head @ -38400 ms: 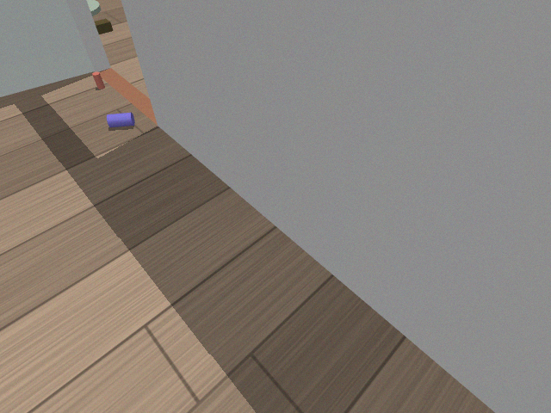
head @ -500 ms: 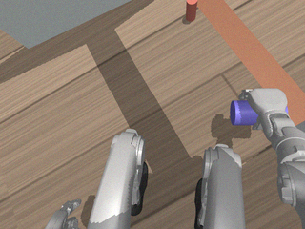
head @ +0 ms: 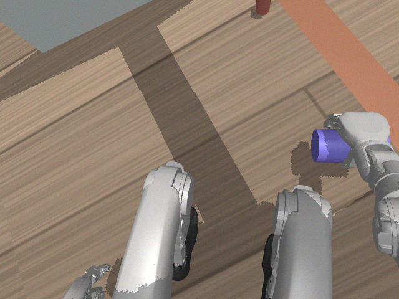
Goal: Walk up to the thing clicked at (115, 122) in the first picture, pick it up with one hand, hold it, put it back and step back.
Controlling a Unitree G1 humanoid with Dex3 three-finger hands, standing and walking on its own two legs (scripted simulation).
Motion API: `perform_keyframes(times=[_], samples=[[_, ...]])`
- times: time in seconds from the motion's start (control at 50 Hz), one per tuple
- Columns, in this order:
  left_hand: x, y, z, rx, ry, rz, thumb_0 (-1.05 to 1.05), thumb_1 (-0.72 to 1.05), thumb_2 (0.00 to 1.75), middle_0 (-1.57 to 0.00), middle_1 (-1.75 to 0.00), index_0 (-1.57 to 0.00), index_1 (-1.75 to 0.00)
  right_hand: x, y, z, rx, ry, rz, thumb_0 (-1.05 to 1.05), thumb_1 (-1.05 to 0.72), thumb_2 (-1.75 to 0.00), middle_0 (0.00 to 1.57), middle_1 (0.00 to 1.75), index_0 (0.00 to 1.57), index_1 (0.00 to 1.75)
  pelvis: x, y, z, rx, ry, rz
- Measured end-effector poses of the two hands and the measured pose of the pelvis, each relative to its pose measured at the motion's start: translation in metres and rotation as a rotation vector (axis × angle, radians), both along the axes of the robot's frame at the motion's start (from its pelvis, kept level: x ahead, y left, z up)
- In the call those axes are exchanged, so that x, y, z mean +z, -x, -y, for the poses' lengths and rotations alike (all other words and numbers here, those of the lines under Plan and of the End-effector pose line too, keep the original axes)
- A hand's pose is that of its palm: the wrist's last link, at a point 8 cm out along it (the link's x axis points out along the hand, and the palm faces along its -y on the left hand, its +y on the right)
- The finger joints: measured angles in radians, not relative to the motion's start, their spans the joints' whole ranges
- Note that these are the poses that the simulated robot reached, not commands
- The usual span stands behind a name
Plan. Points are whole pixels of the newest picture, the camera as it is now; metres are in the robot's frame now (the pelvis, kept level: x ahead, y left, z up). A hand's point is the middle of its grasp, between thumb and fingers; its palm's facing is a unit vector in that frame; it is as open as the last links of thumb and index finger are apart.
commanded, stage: lower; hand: right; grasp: from above
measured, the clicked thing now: (346, 145) +0.44 -0.25 -0.22
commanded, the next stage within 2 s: rest in 0.10 s
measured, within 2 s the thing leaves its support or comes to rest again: neither
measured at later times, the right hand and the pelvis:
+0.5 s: hand (341, 144) +0.45 -0.24 -0.24, palm faces -0.47 +0.02 -0.88, open 10.2 cm; pelvis +0.01 +0.00 -0.04, yaw +2 degrees
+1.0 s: hand (336, 147) +0.45 -0.24 -0.27, palm faces -0.46 +0.03 -0.89, open 10.0 cm; pelvis +0.01 -0.01 -0.06, yaw +4 degrees
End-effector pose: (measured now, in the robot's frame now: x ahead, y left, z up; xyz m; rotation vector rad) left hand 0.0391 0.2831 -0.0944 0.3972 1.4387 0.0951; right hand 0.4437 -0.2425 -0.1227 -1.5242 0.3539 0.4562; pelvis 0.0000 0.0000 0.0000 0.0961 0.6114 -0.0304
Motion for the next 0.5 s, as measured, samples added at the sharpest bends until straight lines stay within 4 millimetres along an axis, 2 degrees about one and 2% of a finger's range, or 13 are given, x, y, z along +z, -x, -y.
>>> perform_keyframes(times=[0.2,0.5], samples=[[-0.015,0.001,0.002,-0.002,-0.005,-0.020,0.00,0.91,0.91,-0.20,-0.30,-0.20,-0.30,-0.030,0.000,0.000,0.010,-0.009,0.022,-0.01,0.01,-0.40,0.83,0.20,0.81,0.28,-0.019,-0.003,0.002,0.005,-0.008,0.003],[-0.028,0.001,0.007,-0.045,0.022,-0.044,0.00,0.91,0.90,-0.20,-0.30,-0.21,-0.30,-0.057,-0.014,0.003,-0.027,-0.020,0.023,-0.01,0.02,-0.41,0.84,0.18,0.82,0.26,-0.035,-0.008,0.003,0.016,-0.029,0.019]])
